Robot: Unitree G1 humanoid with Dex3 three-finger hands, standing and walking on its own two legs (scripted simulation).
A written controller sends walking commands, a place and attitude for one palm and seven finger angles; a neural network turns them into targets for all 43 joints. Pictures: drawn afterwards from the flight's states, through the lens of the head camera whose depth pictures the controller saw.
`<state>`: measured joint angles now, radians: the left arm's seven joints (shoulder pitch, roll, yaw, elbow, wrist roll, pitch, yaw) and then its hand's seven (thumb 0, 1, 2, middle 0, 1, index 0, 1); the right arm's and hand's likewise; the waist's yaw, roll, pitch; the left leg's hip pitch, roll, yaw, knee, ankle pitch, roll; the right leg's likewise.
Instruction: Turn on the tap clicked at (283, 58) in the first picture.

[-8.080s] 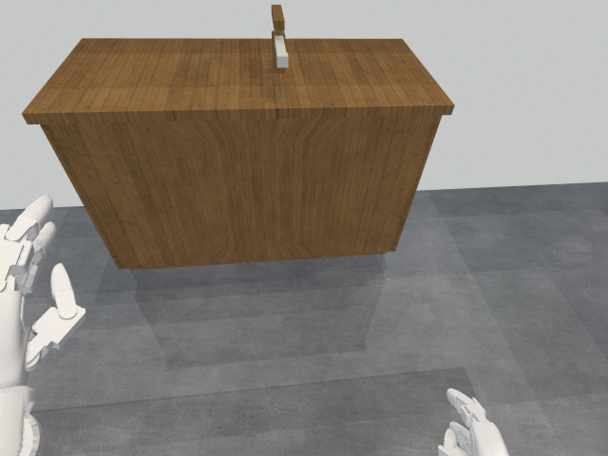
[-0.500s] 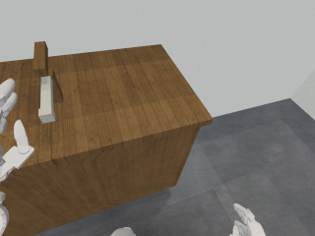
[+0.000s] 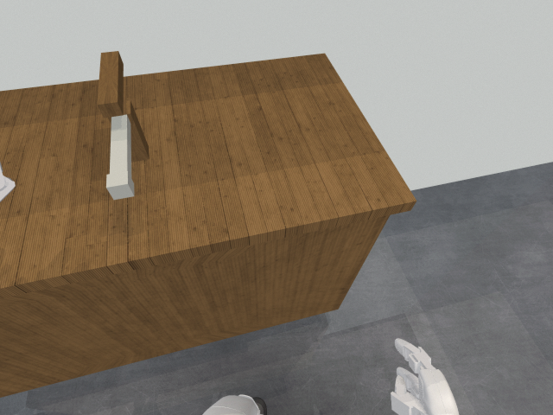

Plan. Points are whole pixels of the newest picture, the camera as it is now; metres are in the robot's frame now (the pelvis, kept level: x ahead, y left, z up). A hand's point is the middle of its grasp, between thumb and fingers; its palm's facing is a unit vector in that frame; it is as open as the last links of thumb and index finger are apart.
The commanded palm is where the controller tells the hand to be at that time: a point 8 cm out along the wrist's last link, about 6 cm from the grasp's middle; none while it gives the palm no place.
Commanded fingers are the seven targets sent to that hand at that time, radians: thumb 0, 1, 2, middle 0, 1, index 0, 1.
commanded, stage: come to a stop and stand still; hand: left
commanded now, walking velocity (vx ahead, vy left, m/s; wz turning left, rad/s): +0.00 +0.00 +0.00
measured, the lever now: (120, 185) +0.36 +0.28 +0.09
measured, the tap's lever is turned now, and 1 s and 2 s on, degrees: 0 0 0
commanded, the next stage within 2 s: look again from close up in 0.34 s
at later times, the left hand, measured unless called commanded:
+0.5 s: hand (33, 233) +0.23 +0.27 +0.19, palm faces +0.42 -0.85 -0.31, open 7.4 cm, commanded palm +0.16 +0.30 +0.18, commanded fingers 0.00 0.90 0.90 -0.20 -0.30 -0.20 -0.30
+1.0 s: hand (40, 241) +0.23 +0.29 +0.16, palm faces +0.37 -0.86 -0.34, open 7.4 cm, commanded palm +0.17 +0.31 +0.18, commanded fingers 0.00 0.90 0.90 -0.20 -0.30 -0.20 -0.30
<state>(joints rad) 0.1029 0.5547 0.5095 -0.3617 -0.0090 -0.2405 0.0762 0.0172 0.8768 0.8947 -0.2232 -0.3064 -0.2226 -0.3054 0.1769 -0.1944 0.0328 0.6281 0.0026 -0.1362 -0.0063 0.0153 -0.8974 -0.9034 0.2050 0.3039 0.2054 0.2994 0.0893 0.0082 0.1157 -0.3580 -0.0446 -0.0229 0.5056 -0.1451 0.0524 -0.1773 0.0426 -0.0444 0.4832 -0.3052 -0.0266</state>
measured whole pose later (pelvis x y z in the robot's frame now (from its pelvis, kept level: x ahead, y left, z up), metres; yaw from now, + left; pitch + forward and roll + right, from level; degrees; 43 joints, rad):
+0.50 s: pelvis +0.00 +0.03 +0.00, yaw -2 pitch -2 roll -3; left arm 0.33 0.36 0.38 -0.48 -0.04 -0.20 0.12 0.02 0.89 0.90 -0.21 -0.30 -0.21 -0.30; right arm 0.19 -0.23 0.01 0.57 0.02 -0.09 -0.03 0.02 -0.90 -0.90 0.20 0.30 0.20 0.30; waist 0.03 0.00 0.04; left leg -0.31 -0.02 0.03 0.54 -0.20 0.07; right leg -0.14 0.03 -0.02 0.45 -0.28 0.01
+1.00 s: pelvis +0.00 +0.04 +0.01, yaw -2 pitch -1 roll -2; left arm 0.36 0.36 0.34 -0.41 -0.02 -0.18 0.10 0.02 0.89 0.90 -0.21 -0.30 -0.21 -0.30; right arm 0.18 -0.18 0.05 0.58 0.00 -0.10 -0.02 0.02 -0.90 -0.90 0.21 0.30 0.21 0.30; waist 0.04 -0.03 0.04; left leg -0.26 -0.05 0.04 0.41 -0.14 0.08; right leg -0.11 0.00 -0.01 0.37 -0.25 0.00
